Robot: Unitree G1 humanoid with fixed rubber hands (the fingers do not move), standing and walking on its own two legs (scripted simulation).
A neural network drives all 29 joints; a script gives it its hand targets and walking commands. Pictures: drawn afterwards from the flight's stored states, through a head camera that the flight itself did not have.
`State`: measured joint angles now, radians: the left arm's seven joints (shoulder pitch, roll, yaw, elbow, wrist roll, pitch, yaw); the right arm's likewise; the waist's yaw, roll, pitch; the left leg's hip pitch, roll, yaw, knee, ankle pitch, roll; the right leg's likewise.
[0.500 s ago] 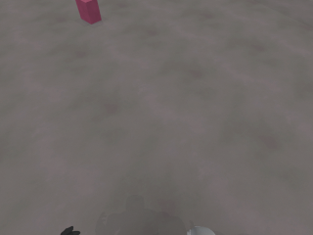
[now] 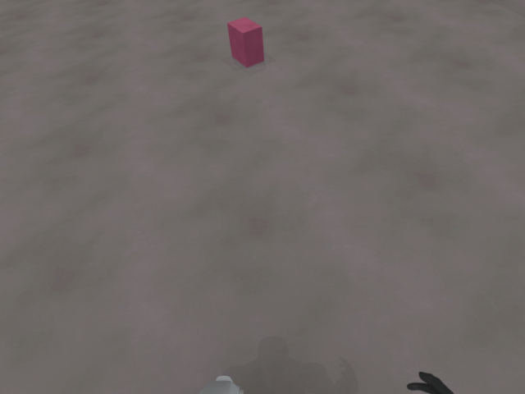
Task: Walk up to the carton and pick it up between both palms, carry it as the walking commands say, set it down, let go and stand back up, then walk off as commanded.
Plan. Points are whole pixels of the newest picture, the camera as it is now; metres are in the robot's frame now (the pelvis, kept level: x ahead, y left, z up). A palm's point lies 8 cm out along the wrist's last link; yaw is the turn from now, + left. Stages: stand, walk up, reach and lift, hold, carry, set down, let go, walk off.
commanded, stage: walk up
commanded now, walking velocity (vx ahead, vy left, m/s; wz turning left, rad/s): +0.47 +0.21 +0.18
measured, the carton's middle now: (246, 42) +2.59 +0.33 -0.65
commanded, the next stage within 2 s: none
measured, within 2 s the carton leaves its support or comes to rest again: neither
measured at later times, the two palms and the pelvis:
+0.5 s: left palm (143, 249) +0.42 +0.31 -0.11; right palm (394, 387) +0.18 -0.17 -0.13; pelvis +0.26 +0.08 +0.00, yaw +2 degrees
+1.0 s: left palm (128, 256) +0.40 +0.34 -0.11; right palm (342, 183) +0.63 -0.14 -0.14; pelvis +0.50 +0.09 +0.00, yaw +2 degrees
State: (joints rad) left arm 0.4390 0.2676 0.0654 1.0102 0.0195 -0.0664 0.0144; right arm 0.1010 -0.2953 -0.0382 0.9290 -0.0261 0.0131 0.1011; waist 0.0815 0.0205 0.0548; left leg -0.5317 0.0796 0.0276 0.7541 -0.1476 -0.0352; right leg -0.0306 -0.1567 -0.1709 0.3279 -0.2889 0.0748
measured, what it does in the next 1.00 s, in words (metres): walks ahead: left foot, then right foot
